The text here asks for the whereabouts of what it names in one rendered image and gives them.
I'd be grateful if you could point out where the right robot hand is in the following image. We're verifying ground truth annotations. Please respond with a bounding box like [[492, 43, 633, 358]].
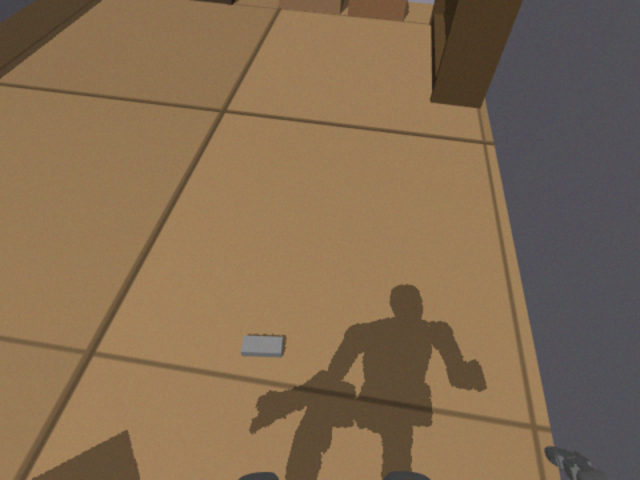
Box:
[[544, 446, 611, 480]]

